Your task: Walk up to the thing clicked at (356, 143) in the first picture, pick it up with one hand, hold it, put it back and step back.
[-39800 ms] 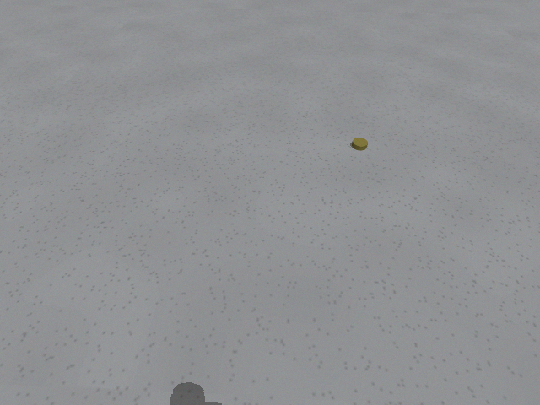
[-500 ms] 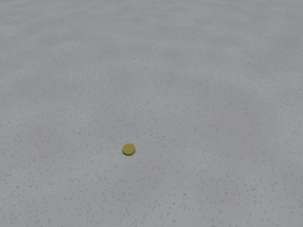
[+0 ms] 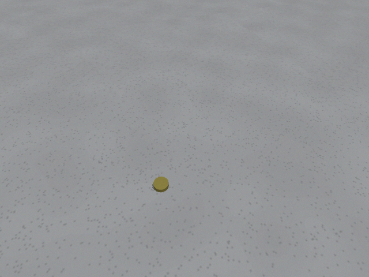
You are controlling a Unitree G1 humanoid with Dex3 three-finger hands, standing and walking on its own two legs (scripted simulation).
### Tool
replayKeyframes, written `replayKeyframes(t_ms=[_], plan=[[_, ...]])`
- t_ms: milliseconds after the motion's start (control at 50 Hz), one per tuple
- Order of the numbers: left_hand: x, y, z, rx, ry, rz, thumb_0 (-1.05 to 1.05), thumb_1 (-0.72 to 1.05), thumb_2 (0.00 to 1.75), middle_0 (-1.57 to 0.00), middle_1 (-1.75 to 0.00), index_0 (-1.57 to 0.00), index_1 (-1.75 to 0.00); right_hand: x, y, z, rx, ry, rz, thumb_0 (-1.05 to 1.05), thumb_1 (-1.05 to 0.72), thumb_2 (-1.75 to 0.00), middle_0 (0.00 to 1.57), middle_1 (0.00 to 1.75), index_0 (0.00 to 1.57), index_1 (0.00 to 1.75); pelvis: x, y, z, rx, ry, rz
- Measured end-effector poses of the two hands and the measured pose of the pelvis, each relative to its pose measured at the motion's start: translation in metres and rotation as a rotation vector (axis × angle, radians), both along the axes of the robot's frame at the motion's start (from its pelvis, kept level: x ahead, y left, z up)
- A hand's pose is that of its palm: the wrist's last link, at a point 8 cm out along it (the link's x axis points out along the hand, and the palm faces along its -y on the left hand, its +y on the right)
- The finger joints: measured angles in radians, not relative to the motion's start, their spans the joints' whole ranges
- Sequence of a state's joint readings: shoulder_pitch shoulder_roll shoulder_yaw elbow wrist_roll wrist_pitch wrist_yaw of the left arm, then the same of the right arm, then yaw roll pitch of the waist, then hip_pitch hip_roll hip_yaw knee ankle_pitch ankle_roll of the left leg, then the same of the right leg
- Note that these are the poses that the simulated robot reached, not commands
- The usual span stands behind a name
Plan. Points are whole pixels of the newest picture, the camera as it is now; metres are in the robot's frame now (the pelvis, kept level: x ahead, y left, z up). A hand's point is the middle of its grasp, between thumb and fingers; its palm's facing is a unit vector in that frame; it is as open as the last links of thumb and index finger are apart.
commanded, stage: walk up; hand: left
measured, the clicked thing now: (161, 184) +0.80 +0.17 -0.76
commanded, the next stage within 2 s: stand in 0.16 s
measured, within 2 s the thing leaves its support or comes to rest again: neither
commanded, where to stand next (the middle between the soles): +0.46 +0.00 m, yaw +0 degrees
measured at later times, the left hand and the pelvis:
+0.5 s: hand out of the picture +0.07 +0.23 -0.15, palm faces -0.03 -0.94 -0.33, open 7.4 cm; pelvis -0.02 -0.01 +0.01, yaw +0 degrees
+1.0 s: hand out of the picture +0.06 +0.23 -0.14, palm faces -0.05 -0.94 -0.35, open 7.4 cm; pelvis -0.02 -0.02 +0.01, yaw -1 degrees
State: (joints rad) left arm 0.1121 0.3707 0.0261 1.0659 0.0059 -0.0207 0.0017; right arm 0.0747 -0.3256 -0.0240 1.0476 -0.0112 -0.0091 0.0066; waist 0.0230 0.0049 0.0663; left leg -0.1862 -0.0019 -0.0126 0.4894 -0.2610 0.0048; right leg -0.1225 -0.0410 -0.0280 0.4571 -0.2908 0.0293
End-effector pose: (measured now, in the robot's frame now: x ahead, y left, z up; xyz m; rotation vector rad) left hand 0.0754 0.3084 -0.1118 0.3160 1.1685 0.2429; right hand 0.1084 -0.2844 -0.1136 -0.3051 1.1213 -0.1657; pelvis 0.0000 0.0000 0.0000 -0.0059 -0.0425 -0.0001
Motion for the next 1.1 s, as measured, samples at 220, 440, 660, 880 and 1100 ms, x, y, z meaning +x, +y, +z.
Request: replayKeyframes(t_ms=[220,440,660,880,1100], plan=[[0.001,-0.01,0.004,-0.002,0.007,-0.002,0.01,0.9,0.9,-0.2,-0.3,-0.21,-0.3,0.003,-0.008,0.004,0.001,-0.004,-0.006,0.0,-0.9,-0.9,0.21,0.3,0.2,0.3,-0.001,-0.006,0.005,0.003,-0.007,-0.001],[-0.01,-0.027,0.001,-0.035,0.047,-0.039,0.01,0.9,0.9,-0.2,-0.3,-0.21,-0.3,-0.034,-0.023,0.007,-0.018,0.058,-0.04,0.0,-0.9,-0.9,0.2,0.3,0.2,0.3,-0.014,-0.011,0.01,0.004,-0.009,-0.008],[-0.024,-0.03,0.002,-0.03,0.074,-0.046,0.01,0.9,0.9,-0.2,-0.3,-0.21,-0.3,-0.072,-0.029,0.0,-0.01,0.131,-0.064,0.0,-0.9,-0.9,0.2,0.3,0.2,0.3,-0.021,-0.016,0.01,0.004,-0.001,-0.01],[-0.028,-0.03,0.005,-0.018,0.076,-0.046,0.01,0.9,0.9,-0.2,-0.3,-0.21,-0.3,-0.081,-0.03,-0.003,-0.003,0.142,-0.068,0.0,-0.9,-0.9,0.2,0.3,0.2,0.3,-0.022,-0.019,0.01,0.004,-0.002,-0.014],[-0.023,-0.033,0.003,-0.024,0.063,-0.052,0.01,0.9,0.9,-0.2,-0.3,-0.21,-0.3,-0.072,-0.033,0.001,-0.011,0.12,-0.056,0.0,-0.9,-0.9,0.2,0.3,0.2,0.3,-0.02,-0.02,0.01,0.004,0.001,-0.016]])
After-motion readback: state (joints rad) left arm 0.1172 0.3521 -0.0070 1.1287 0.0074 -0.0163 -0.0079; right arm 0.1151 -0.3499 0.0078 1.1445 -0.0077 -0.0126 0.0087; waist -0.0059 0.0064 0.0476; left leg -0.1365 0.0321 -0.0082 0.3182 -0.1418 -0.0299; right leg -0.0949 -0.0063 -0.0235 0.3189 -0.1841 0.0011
